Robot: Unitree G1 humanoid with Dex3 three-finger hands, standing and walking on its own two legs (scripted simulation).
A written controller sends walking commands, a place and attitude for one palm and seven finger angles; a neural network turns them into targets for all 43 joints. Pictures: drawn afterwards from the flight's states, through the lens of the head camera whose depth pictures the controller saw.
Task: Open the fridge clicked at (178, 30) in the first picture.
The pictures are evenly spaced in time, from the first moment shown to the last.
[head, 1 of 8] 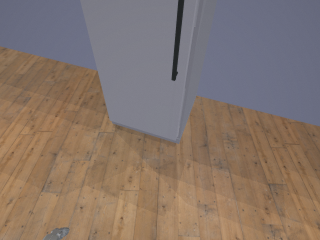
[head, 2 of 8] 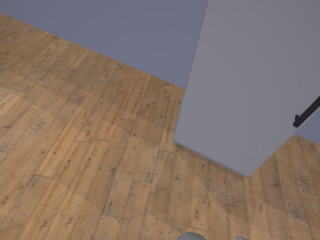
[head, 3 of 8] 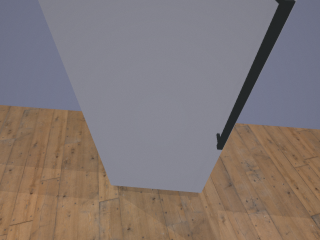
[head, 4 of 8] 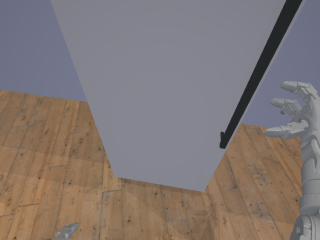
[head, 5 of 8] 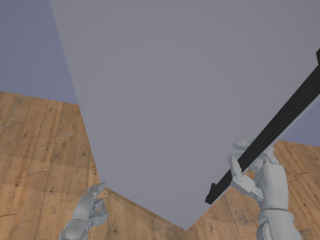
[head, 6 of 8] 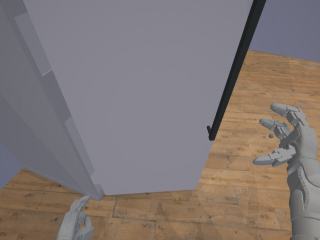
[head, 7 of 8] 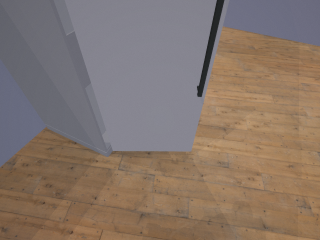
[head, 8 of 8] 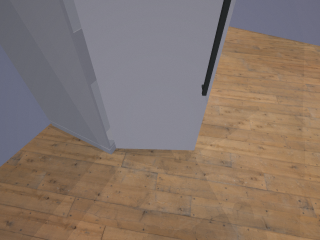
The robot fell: no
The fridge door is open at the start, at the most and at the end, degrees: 0 73 64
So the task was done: yes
